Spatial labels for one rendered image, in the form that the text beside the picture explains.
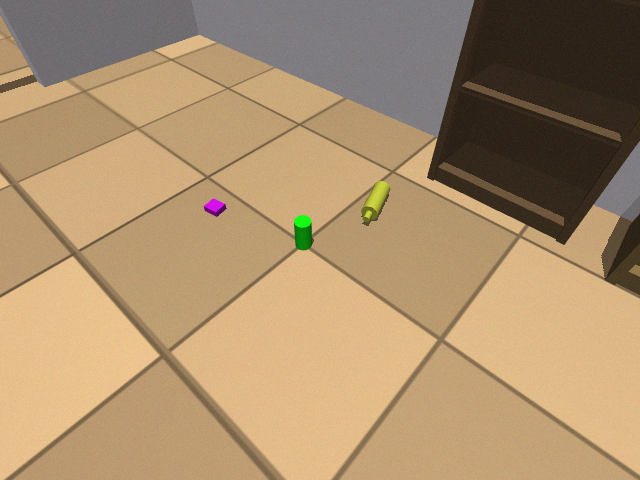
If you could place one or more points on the bookshelf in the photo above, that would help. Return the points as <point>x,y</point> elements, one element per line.
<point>544,108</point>
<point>625,269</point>

